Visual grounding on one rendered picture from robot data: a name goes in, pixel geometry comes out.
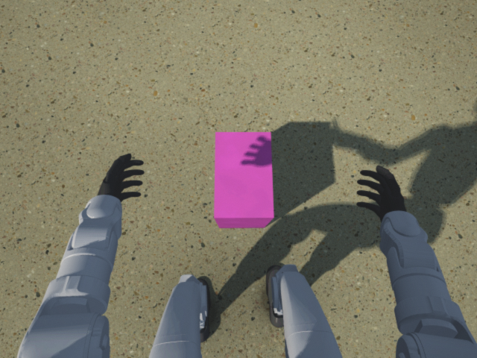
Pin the robot right upper arm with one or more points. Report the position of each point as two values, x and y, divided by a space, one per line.
419 345

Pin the robot foot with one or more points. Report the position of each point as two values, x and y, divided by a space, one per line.
204 332
276 319

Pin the robot left forearm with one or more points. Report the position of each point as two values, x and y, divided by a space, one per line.
81 284

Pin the robot left upper arm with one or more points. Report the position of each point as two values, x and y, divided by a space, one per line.
77 335

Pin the left robot hand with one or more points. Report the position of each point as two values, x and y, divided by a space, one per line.
113 183

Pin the carton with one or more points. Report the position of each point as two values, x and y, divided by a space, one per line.
243 180

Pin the robot left foot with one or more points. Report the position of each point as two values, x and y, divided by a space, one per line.
204 332

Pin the robot right forearm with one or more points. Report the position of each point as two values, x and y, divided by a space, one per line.
423 301

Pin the right robot hand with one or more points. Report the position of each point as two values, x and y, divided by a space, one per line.
389 198

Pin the robot right foot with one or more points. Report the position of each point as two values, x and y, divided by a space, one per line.
276 319

